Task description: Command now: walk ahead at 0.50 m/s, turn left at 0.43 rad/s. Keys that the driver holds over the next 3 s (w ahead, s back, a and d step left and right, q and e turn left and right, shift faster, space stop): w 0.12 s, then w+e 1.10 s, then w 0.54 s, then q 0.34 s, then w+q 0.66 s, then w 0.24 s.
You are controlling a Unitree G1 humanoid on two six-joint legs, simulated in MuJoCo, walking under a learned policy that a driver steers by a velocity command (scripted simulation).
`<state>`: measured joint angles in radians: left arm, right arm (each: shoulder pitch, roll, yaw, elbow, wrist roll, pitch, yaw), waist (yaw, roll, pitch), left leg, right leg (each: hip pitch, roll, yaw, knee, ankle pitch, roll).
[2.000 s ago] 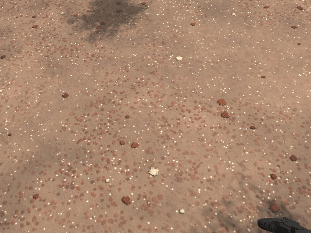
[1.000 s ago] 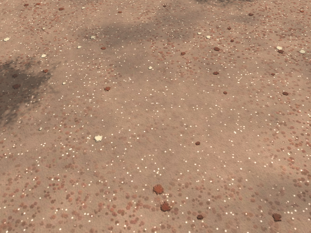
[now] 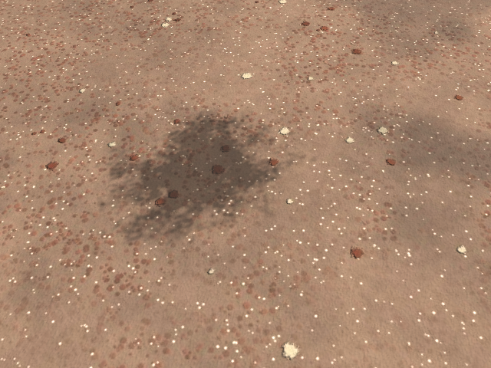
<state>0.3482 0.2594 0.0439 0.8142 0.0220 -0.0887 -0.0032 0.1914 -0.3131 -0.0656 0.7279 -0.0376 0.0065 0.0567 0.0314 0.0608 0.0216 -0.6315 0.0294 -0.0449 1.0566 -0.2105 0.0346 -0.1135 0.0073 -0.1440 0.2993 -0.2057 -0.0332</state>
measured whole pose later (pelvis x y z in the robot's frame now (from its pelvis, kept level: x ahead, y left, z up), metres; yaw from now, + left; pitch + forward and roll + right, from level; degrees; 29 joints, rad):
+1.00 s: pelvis +0.51 -0.03 +0.00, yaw -22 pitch +1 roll +0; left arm 0.33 0.27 0.07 0.86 0.00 -0.03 -0.01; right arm 0.15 -0.26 -0.03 0.75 -0.05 -0.04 0.01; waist 0.02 0.03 0.05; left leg -0.60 0.12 -0.04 1.05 -0.27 -0.04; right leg -0.18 0.15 0.02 0.36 -0.18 -0.14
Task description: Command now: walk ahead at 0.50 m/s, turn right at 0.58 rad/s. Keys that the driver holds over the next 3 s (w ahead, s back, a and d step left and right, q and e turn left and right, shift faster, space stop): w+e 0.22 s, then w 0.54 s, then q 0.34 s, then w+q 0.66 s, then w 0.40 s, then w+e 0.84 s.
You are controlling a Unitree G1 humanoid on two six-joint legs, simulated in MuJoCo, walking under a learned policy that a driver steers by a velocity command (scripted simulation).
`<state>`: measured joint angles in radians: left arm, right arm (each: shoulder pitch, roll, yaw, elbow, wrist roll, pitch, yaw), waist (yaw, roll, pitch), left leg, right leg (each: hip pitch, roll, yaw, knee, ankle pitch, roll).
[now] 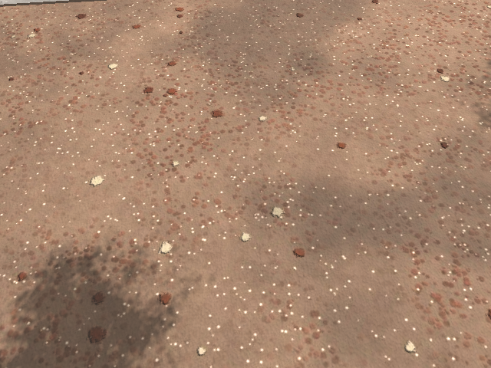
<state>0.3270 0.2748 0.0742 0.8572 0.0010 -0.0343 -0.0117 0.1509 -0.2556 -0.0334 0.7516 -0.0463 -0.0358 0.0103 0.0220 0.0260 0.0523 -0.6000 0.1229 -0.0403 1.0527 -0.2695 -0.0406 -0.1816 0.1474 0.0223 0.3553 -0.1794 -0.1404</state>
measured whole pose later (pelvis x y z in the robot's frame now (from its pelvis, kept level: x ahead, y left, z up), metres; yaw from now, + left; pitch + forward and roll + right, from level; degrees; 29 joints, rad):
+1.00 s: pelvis +0.48 -0.05 +0.00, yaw -10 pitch +0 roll +1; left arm 0.21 0.22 0.02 0.83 0.02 -0.07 0.01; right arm 0.29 -0.26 -0.06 0.89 -0.02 0.00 0.00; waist -0.02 0.04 0.07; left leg -0.48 0.01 0.00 1.09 -0.36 0.02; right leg -0.23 0.00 -0.14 0.38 -0.16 -0.08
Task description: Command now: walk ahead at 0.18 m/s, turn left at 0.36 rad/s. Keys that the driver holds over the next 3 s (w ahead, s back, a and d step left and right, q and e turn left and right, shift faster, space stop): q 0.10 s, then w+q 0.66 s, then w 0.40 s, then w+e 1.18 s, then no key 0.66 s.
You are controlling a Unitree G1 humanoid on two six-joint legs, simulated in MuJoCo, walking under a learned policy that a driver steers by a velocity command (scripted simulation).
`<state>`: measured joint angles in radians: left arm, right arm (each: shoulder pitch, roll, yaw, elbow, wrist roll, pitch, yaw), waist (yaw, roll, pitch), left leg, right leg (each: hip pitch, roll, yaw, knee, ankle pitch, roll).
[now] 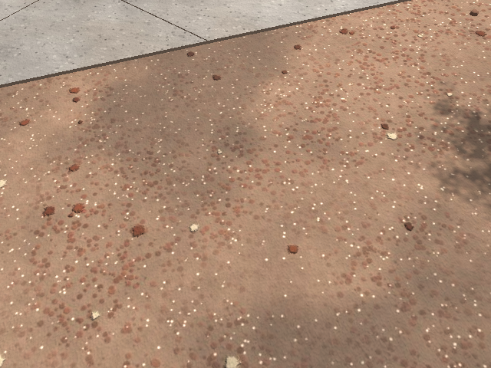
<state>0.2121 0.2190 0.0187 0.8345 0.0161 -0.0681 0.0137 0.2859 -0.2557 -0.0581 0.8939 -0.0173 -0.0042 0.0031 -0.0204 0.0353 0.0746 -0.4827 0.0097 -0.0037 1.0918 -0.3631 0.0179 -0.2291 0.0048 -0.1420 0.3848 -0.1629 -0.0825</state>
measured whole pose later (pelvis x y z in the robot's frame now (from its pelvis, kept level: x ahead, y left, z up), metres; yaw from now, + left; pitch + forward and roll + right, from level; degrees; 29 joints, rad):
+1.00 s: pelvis +0.37 +0.11 +0.00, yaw +31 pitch +0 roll +0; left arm 0.28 0.25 0.04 0.84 0.03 -0.08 -0.01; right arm 0.26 -0.30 -0.05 0.82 -0.04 -0.03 0.03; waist 0.01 0.05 0.04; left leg -0.44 -0.03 -0.07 1.09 -0.31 0.07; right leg -0.22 0.02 -0.07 0.39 -0.18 -0.05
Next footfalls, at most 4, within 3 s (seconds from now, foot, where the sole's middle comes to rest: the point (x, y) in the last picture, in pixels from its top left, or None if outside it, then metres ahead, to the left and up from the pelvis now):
0.36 left None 0.11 0.13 -0.78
0.80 right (245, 360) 0.48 0.07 -0.78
1.30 left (130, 330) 0.57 0.39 -0.78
1.84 right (165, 228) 0.90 0.32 -0.78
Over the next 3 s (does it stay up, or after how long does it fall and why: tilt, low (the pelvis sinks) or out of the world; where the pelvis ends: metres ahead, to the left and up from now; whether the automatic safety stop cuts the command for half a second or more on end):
stays up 1.18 0.38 0.00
